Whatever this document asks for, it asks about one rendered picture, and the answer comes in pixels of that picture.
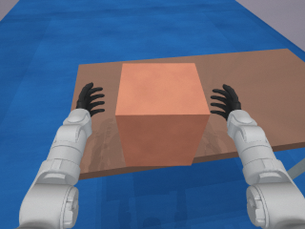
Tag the right robot forearm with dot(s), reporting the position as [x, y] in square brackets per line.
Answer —
[258, 159]

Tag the robot right upper arm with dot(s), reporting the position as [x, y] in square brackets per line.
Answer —
[275, 205]

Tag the right robot hand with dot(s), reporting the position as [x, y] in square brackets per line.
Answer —
[230, 99]

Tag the left robot hand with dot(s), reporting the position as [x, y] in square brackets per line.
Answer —
[85, 98]

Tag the robot left upper arm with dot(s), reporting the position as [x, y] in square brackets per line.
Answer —
[50, 206]

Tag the left robot forearm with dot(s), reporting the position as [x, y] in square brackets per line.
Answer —
[67, 149]

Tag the table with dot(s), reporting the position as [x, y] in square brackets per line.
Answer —
[270, 86]

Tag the carton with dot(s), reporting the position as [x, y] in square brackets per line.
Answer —
[161, 113]

